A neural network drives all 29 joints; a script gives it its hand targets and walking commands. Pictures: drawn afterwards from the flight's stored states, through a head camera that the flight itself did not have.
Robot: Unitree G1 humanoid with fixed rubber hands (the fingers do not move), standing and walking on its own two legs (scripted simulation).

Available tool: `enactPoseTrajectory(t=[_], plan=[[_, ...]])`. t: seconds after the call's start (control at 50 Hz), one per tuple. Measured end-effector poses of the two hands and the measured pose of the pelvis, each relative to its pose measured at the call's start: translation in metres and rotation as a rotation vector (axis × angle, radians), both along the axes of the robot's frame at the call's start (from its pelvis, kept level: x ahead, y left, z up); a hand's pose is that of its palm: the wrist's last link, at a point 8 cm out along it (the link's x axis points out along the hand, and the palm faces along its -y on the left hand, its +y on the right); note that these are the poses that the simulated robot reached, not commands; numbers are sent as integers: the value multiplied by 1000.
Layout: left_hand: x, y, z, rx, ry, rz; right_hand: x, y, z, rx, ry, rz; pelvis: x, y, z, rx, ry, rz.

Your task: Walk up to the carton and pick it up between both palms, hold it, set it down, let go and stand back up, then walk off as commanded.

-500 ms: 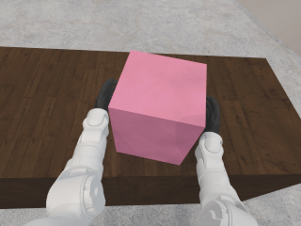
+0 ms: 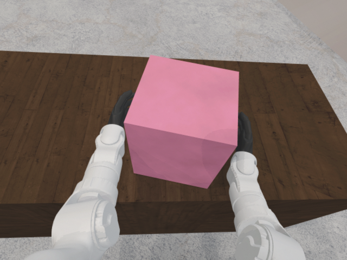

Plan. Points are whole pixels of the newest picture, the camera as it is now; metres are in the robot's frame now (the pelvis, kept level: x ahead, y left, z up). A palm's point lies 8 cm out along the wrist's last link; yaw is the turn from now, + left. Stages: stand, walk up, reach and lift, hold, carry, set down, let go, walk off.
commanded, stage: set down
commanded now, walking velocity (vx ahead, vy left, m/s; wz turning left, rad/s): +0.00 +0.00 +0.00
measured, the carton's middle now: (181, 127) +0.43 -0.04 +0.01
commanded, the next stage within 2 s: none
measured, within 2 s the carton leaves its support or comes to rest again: neither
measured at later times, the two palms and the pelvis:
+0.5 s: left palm (114, 127) +0.43 +0.13 +0.01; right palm (238, 147) +0.37 -0.18 +0.00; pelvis -0.02 +0.00 -0.01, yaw +0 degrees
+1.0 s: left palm (110, 147) +0.37 +0.13 +0.01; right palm (249, 177) +0.29 -0.19 -0.01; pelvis -0.06 -0.01 -0.01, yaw +0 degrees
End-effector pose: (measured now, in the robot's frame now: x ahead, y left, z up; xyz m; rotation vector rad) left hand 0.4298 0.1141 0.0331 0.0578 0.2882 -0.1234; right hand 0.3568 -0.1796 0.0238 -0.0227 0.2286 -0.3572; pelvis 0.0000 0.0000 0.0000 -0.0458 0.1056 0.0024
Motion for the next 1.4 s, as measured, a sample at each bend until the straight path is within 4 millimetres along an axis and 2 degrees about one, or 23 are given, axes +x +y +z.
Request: enactPoseTrajectory(t=[0.1,0.36,0.46,0.64,0.74,1.06,1.26,1.4], plan=[[5,0,-9,85,12,-26,4,-4,-13,-13,54,40,1,-3,-2,4,80,-4],[5,4,-33,60,46,-13,10,-1,-25,-20,51,35,-12,1,-5,11,229,-4],[3,10,-31,52,36,1,10,0,-23,-21,54,43,-15,2,-6,12,251,-5],[-1,17,-14,78,9,-1,3,0,-18,-9,62,63,-24,-1,-7,16,238,-5],[-13,14,-15,77,24,-20,-11,-1,-19,-26,67,85,-32,-3,-7,18,226,-4],[-65,20,-19,59,32,0,-75,-10,-35,-7,108,63,-63,-7,-9,23,171,-2],[-91,33,-23,67,39,17,-91,-12,-29,-6,95,53,-77,-7,-11,24,141,0],[-116,41,-47,71,102,14,-110,-13,-37,-14,92,54,-80,-8,-11,25,137,0]])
